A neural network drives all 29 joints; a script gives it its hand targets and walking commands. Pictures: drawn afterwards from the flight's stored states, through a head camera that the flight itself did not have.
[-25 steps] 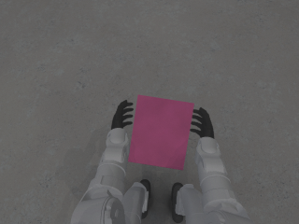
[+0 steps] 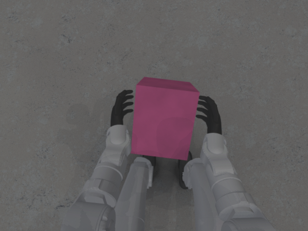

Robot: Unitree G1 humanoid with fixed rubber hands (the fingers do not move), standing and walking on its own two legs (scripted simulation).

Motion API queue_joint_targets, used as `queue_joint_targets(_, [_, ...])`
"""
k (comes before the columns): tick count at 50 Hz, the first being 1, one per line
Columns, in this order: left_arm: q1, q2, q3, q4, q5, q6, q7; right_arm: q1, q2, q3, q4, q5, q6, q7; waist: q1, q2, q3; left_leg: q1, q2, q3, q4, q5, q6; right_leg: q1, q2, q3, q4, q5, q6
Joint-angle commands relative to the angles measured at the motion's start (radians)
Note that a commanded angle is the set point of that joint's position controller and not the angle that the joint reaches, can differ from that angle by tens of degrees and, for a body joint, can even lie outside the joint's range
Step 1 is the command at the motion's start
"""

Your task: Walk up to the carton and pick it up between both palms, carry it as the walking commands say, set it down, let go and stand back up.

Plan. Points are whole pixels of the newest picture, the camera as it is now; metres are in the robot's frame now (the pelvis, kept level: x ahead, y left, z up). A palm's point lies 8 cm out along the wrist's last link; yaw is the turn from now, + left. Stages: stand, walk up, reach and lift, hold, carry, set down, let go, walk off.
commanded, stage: set down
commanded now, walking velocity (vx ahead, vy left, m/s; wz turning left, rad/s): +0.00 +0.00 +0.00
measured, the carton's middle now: (163, 113) +0.38 +0.01 -0.25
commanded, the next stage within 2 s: none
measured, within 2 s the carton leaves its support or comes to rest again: neither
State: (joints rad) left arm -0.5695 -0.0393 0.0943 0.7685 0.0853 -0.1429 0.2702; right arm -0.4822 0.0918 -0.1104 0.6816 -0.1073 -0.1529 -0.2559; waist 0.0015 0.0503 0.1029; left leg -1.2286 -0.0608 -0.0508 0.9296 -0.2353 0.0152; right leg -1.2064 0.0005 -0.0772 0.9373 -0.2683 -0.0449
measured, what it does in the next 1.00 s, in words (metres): lowers itself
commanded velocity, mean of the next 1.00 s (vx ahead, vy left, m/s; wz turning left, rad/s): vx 0.00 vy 0.00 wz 0.00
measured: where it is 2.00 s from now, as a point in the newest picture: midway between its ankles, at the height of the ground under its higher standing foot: (166, 174)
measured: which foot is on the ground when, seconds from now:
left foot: down 0.00-1.00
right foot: down 0.00-1.00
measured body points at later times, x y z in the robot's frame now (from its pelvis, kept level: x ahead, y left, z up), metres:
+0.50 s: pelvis -0.03 -0.01 -0.08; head +0.26 -0.03 +0.26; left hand +0.40 +0.11 -0.23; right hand +0.39 -0.13 -0.23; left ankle +0.09 +0.10 -0.66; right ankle +0.08 -0.10 -0.66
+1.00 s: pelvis -0.03 +0.00 -0.15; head +0.30 -0.02 +0.16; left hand +0.44 +0.11 -0.31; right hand +0.42 -0.14 -0.32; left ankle +0.09 +0.10 -0.66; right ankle +0.08 -0.10 -0.66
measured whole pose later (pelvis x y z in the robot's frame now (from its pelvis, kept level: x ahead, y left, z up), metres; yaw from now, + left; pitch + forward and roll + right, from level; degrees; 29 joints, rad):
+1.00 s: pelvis -0.03 +0.00 -0.15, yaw -2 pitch +40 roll -1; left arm -0.99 0.05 0.11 0.89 -0.02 -0.04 0.34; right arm -0.92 0.00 -0.15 0.75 0.02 0.00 -0.32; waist 0.00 0.06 0.11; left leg -1.86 -0.06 -0.03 1.57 -0.41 0.01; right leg -1.83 0.01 -0.08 1.56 -0.44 -0.05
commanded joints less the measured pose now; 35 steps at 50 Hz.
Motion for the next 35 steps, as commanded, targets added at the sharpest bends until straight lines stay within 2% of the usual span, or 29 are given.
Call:
queue_joint_targets(1, [-0.374, -0.218, -0.184, -0.116, -0.077, -0.049, -0.057, -0.416, 0.084, 0.174, -0.085, 0.018, -0.034, 0.057, -0.040, 0.000, -0.805, 0.310, -0.061, -0.077, 0.075, -0.029, 0.002, 0.255, 0.112, 0.185, 0.109, 0.014, -0.003])
queue_joint_targets(2, [-0.376, -0.222, -0.185, -0.103, -0.077, -0.042, -0.052, -0.427, 0.090, 0.171, -0.086, 0.032, -0.026, 0.053, -0.040, 0.003, -0.814, 0.323, -0.056, -0.081, 0.077, -0.053, 0.007, 0.250, 0.112, 0.186, 0.121, -0.005, 0.000])
queue_joint_targets(3, [-0.423, -0.218, -0.197, -0.137, -0.094, -0.038, -0.047, -0.460, 0.073, 0.181, -0.092, 0.045, -0.020, 0.051, -0.037, 0.005, -0.850, 0.307, -0.061, -0.078, 0.098, -0.077, 0.008, 0.250, 0.109, 0.188, 0.139, -0.029, -0.001])
queue_joint_targets(4, [-0.443, -0.211, -0.191, -0.146, -0.096, -0.034, -0.040, -0.506, 0.079, 0.191, -0.120, 0.061, -0.013, 0.047, -0.021, -0.010, -0.863, 0.300, -0.060, -0.069, 0.110, -0.092, 0.013, 0.259, 0.114, 0.179, 0.152, -0.042, 0.003])
queue_joint_targets(6, [-0.518, -0.190, -0.179, -0.144, -0.108, -0.018, -0.034, -0.547, 0.080, 0.186, -0.090, 0.073, 0.013, 0.038, -0.025, -0.014, -0.860, 0.267, -0.055, -0.062, 0.144, -0.154, 0.015, 0.246, 0.111, 0.182, 0.170, -0.108, 0.002])
queue_joint_targets(9, [-0.568, -0.160, -0.132, -0.077, -0.093, 0.005, -0.031, -0.588, 0.111, 0.157, 0.007, 0.072, 0.050, 0.029, -0.003, -0.011, -0.786, 0.168, -0.054, -0.055, 0.184, -0.233, 0.018, 0.191, 0.111, 0.195, 0.183, -0.202, 0.001])
queue_joint_targets(10, [-0.559, -0.178, -0.115, -0.061, -0.085, 0.014, -0.027, -0.610, 0.090, 0.150, -0.015, 0.070, 0.055, 0.030, -0.006, -0.026, -0.832, 0.180, -0.054, -0.052, 0.197, -0.234, 0.014, 0.190, 0.112, 0.188, 0.200, -0.206, 0.005])
queue_joint_targets(11, [-0.561, -0.194, -0.106, -0.043, -0.076, 0.014, -0.026, -0.606, 0.108, 0.165, -0.001, 0.080, 0.056, 0.030, 0.009, -0.015, -0.842, 0.164, -0.053, -0.049, 0.214, -0.212, 0.014, 0.194, 0.109, 0.199, 0.208, -0.204, 0.001])
queue_joint_targets(13, [-0.572, -0.208, -0.107, -0.041, -0.080, 0.014, -0.028, -0.611, 0.139, 0.158, 0.014, 0.070, 0.064, 0.027, 0.000, -0.047, -0.861, 0.152, -0.056, -0.037, 0.226, -0.186, 0.018, 0.180, 0.118, 0.187, 0.217, -0.169, 0.009])
queue_joint_targets(14, [-0.590, -0.192, -0.098, -0.037, -0.074, 0.012, -0.028, -0.610, 0.156, 0.172, 0.045, 0.081, 0.071, 0.030, 0.016, -0.033, -0.885, 0.120, -0.052, -0.029, 0.249, -0.176, 0.014, 0.168, 0.119, 0.202, 0.220, -0.170, 0.010])
queue_joint_targets(15, [-0.610, -0.229, -0.130, -0.042, -0.093, 0.009, -0.032, -0.629, 0.173, 0.183, 0.025, 0.086, 0.066, 0.035, -0.001, -0.036, -0.917, 0.129, -0.052, -0.038, 0.260, -0.152, 0.018, 0.158, 0.120, 0.192, 0.248, -0.136, 0.011])
queue_joint_targets(17, [-0.611, -0.234, -0.098, 0.010, -0.073, 0.019, -0.038, -0.656, 0.178, 0.174, 0.054, 0.075, 0.075, 0.033, 0.005, -0.041, -0.895, 0.093, -0.054, -0.031, 0.283, -0.168, 0.016, 0.122, 0.127, 0.195, 0.256, -0.168, 0.016])
queue_joint_targets(18, [-0.624, -0.256, -0.103, 0.008, -0.074, 0.018, -0.039, -0.640, 0.180, 0.167, 0.093, 0.068, 0.075, 0.034, -0.005, -0.021, -0.899, 0.084, -0.056, -0.032, 0.289, -0.155, 0.013, 0.105, 0.127, 0.196, 0.272, -0.152, 0.010])
queue_joint_targets(19, [-0.677, -0.231, -0.125, -0.032, -0.098, 0.016, -0.036, -0.673, 0.153, 0.157, 0.043, 0.066, 0.072, 0.032, -0.034, -0.030, -0.971, 0.105, -0.057, -0.041, 0.304, -0.127, 0.014, 0.084, 0.135, 0.185, 0.301, -0.114, 0.015])
queue_joint_targets(21, [-0.681, -0.278, -0.150, -0.048, -0.118, 0.016, -0.040, -0.725, 0.194, 0.211, -0.019, 0.099, 0.066, 0.033, 0.003, -0.028, -1.047, 0.094, -0.064, -0.019, 0.339, -0.080, 0.013, 0.131, 0.142, 0.190, 0.322, -0.067, 0.015])
queue_joint_targets(22, [-0.703, -0.256, -0.155, -0.056, -0.118, 0.013, -0.036, -0.707, 0.211, 0.208, 0.011, 0.089, 0.072, 0.036, -0.017, -0.024, -1.053, 0.088, -0.064, -0.028, 0.342, -0.067, 0.011, 0.105, 0.147, 0.182, 0.345, -0.045, 0.016])
queue_joint_targets(23, [-0.699, -0.253, -0.142, -0.039, -0.111, 0.018, -0.040, -0.720, 0.221, 0.216, 0.014, 0.098, 0.078, 0.038, 0.006, -0.036, -1.050, 0.047, -0.066, -0.017, 0.368, -0.072, 0.007, 0.100, 0.146, 0.189, 0.348, -0.047, 0.019])
queue_joint_targets(24, [-0.733, -0.262, -0.158, -0.071, -0.129, 0.019, -0.036, -0.758, 0.204, 0.218, -0.021, 0.095, 0.074, 0.037, -0.013, -0.045, -1.098, 0.055, -0.072, -0.018, 0.374, -0.067, 0.007, 0.103, 0.150, 0.179, 0.376, -0.045, 0.020])
queue_joint_targets(25, [-0.751, -0.258, -0.167, -0.093, -0.127, 0.018, -0.035, -0.751, 0.214, 0.215, 0.001, 0.102, 0.079, 0.036, -0.008, -0.027, -1.099, 0.047, -0.073, -0.010, 0.389, -0.062, 0.002, 0.090, 0.155, 0.183, 0.379, -0.039, 0.021])
queue_joint_targets(26, [-0.738, -0.266, -0.170, -0.091, -0.124, 0.023, -0.032, -0.776, 0.218, 0.240, -0.036, 0.116, 0.079, 0.039, 0.011, -0.027, -1.133, 0.065, -0.070, -0.016, 0.394, -0.053, 0.006, 0.095, 0.152, 0.180, 0.402, -0.031, 0.021])
queue_joint_targets(27, [-0.743, -0.265, -0.167, -0.079, -0.127, 0.026, -0.032, -0.766, 0.229, 0.246, -0.008, 0.117, 0.086, 0.041, 0.011, -0.039, -1.114, 0.034, -0.073, -0.012, 0.409, -0.053, 0.005, 0.084, 0.153, 0.183, 0.406, -0.031, 0.021])
queue_joint_targets(28, [-0.743, -0.267, -0.166, -0.059, -0.124, 0.030, -0.031, -0.755, 0.215, 0.225, 0.029, 0.105, 0.087, 0.038, 0.005, -0.021, -1.099, 0.027, -0.074, -0.007, 0.414, -0.057, -0.002, 0.057, 0.153, 0.180, 0.408, -0.038, 0.020])
queue_joint_targets(29, [-0.733, -0.284, -0.175, -0.085, -0.135, 0.032, -0.033, -0.758, 0.229, 0.242, -0.013, 0.110, 0.086, 0.041, 0.003, -0.036, -1.152, 0.038, -0.078, -0.007, 0.435, -0.015, 0.000, 0.076, 0.159, 0.185, 0.425, 0.003, 0.021])
queue_joint_targets(31, [-0.777, -0.300, -0.210, -0.113, -0.148, 0.031, -0.035, -0.770, 0.248, 0.257, -0.025, 0.119, 0.087, 0.042, -0.014, -0.025, -1.193, 0.003, -0.084, 0.003, 0.470, 0.008, -0.004, 0.083, 0.164, 0.185, 0.449, 0.048, 0.024])
queue_joint_targets(32, [-0.776, -0.282, -0.203, -0.112, -0.143, 0.030, -0.033, -0.771, 0.261, 0.269, -0.002, 0.125, 0.090, 0.044, 0.011, -0.031, -1.178, 0.013, -0.079, -0.004, 0.471, 0.019, -0.003, 0.058, 0.165, 0.180, 0.465, 0.053, 0.028])
queue_joint_targets(33, [-0.771, -0.273, -0.201, -0.101, -0.150, 0.035, -0.032, -0.793, 0.250, 0.273, -0.041, 0.121, 0.093, 0.041, 0.000, -0.059, -1.201, 0.010, -0.082, -0.003, 0.485, 0.015, 0.002, 0.067, 0.168, 0.176, 0.475, 0.051, 0.034])
queue_joint_targets(34, [-0.758, -0.273, -0.196, -0.081, -0.135, 0.040, -0.030, -0.779, 0.246, 0.274, -0.017, 0.117, 0.095, 0.042, 0.003, -0.049, -1.186, -0.020, -0.083, 0.005, 0.500, 0.019, -0.005, 0.055, 0.168, 0.184, 0.481, 0.060, 0.032])
queue_joint_targets(35, [-0.799, -0.286, -0.218, -0.146, -0.152, 0.032, -0.028, -0.814, 0.251, 0.281, -0.074, 0.136, 0.089, 0.044, 0.006, -0.043, -1.229, 0.009, -0.084, -0.001, 0.501, 0.054, -0.006, 0.063, 0.168, 0.178, 0.496, 0.089, 0.032])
